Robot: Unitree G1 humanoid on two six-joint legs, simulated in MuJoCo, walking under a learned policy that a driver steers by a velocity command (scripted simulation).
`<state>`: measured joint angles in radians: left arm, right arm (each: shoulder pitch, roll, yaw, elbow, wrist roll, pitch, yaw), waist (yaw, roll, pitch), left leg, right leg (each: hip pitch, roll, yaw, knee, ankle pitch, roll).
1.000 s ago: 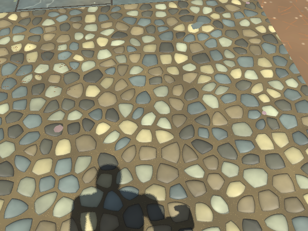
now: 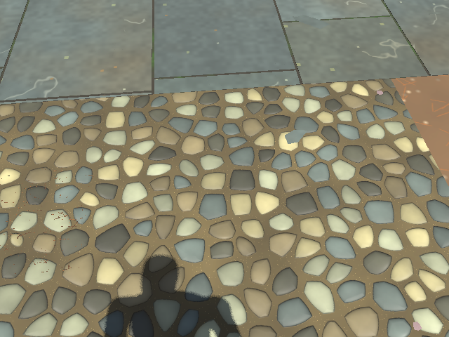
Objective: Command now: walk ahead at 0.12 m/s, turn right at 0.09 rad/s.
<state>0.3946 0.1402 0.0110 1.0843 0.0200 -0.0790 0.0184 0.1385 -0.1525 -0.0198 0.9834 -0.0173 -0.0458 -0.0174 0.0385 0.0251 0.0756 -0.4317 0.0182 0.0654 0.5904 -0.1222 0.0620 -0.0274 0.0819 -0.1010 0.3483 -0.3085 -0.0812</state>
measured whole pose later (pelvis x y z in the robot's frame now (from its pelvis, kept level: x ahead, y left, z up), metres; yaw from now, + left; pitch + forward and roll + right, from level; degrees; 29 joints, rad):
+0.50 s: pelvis +0.00 -0.01 -0.01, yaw -15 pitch +0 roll +2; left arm 0.25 0.20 0.07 0.88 0.03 0.05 -0.01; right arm 0.19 -0.25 -0.07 0.91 -0.02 0.03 -0.04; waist 0.01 0.03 0.01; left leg -0.42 0.09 0.21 0.69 -0.37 0.00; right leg -0.29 0.00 -0.05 0.61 -0.35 -0.06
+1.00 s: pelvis +0.05 -0.01 +0.01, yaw -16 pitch +1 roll -1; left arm 0.32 0.24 0.06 0.89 0.02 -0.04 0.01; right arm 0.25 -0.23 -0.05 0.88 -0.03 -0.02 0.02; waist 0.02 -0.02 -0.02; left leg -0.22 0.00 0.05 0.49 -0.32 0.08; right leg -0.11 0.04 -0.03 0.35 -0.25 -0.05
